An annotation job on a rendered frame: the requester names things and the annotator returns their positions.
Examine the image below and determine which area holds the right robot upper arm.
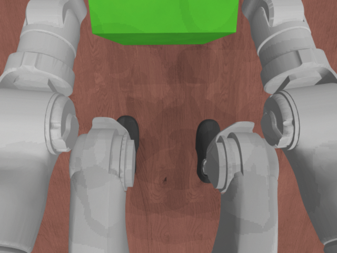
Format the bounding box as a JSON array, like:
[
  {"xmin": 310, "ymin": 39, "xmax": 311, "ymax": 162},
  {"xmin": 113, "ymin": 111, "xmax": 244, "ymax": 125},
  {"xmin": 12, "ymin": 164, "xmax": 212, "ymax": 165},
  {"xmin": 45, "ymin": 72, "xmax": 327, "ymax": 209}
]
[{"xmin": 261, "ymin": 83, "xmax": 337, "ymax": 253}]

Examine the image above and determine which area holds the left robot foot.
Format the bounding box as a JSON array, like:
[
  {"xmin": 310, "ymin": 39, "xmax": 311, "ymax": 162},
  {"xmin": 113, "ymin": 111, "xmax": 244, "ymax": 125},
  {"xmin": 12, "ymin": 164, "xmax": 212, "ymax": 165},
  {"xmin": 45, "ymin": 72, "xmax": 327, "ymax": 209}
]
[{"xmin": 117, "ymin": 115, "xmax": 139, "ymax": 172}]

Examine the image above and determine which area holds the carton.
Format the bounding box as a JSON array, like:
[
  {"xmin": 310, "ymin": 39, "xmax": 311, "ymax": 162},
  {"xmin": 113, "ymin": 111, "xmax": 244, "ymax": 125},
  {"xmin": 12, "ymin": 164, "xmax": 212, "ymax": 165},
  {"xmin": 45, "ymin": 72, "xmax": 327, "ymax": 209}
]
[{"xmin": 88, "ymin": 0, "xmax": 239, "ymax": 45}]

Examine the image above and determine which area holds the left robot upper arm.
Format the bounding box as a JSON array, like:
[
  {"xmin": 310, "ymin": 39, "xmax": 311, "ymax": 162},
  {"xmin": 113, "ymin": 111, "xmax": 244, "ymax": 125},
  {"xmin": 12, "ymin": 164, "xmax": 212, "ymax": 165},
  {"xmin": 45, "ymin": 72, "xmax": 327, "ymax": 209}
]
[{"xmin": 0, "ymin": 88, "xmax": 79, "ymax": 253}]

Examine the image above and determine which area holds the right robot shin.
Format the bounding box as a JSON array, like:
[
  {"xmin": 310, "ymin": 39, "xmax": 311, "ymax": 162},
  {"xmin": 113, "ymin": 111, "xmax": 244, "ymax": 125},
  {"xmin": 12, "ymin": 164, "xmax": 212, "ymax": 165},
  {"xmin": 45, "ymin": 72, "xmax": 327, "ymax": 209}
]
[{"xmin": 203, "ymin": 121, "xmax": 279, "ymax": 184}]

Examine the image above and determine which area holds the robot right forearm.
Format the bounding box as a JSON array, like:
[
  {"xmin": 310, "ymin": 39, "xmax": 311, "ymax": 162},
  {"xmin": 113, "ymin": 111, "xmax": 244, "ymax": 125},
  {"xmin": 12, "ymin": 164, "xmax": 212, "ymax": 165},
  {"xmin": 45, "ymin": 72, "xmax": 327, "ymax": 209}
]
[{"xmin": 241, "ymin": 0, "xmax": 337, "ymax": 94}]

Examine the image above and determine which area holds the robot left forearm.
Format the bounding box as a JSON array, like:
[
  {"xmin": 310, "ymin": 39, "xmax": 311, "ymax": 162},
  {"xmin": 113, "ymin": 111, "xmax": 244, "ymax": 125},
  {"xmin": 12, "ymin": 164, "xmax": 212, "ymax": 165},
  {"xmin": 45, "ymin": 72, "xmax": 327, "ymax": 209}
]
[{"xmin": 0, "ymin": 0, "xmax": 87, "ymax": 97}]

